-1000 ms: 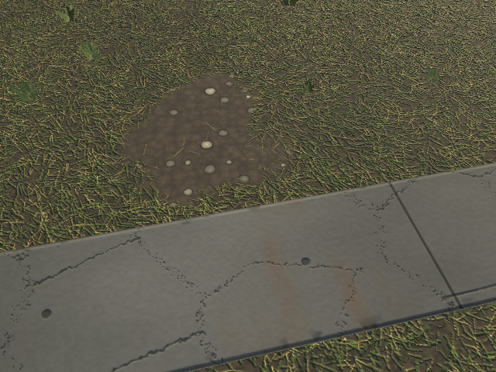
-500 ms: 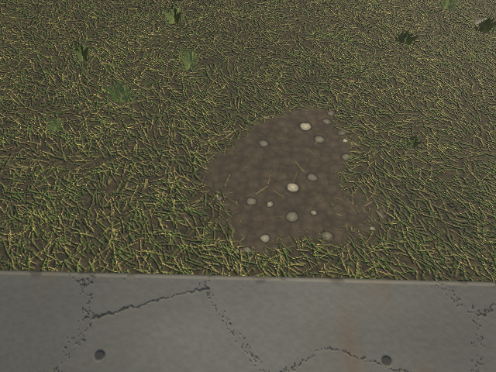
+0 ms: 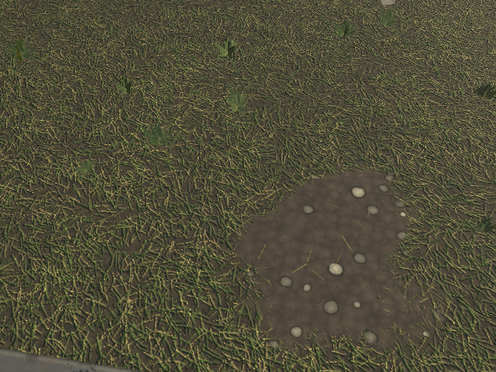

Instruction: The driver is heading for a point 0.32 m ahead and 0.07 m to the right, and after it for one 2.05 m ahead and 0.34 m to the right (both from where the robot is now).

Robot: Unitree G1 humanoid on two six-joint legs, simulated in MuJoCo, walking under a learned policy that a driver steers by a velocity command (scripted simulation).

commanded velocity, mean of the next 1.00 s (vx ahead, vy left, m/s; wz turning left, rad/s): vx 0.20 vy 0.00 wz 0.02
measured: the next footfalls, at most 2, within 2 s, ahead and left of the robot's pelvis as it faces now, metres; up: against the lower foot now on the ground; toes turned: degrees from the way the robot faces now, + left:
left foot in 0.28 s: +0.36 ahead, +0.13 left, +0.00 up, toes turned +1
right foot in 0.60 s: +0.32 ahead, -0.10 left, +0.00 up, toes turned -5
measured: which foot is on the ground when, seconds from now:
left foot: up 0.00-0.26, down 0.28-1.00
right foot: down 0.00-0.32, up 0.34-0.58, down 0.60-1.00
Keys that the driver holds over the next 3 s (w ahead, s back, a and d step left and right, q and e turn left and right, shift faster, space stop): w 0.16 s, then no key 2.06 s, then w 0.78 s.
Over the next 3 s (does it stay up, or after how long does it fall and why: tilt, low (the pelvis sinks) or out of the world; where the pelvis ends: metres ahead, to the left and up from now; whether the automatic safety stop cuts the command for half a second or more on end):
stays up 0.64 0.04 -0.06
